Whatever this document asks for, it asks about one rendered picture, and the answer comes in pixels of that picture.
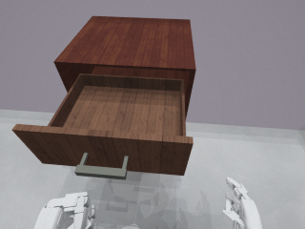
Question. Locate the right robot hand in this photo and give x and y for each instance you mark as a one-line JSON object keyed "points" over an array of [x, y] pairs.
{"points": [[245, 214]]}

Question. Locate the left robot hand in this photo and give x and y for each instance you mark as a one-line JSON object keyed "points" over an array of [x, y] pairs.
{"points": [[74, 211]]}

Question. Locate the cabinet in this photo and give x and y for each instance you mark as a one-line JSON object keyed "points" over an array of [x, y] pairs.
{"points": [[131, 46]]}

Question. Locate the drawer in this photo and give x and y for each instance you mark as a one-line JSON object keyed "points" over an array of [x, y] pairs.
{"points": [[113, 116]]}

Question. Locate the handle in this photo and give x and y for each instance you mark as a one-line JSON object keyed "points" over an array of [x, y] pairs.
{"points": [[83, 170]]}

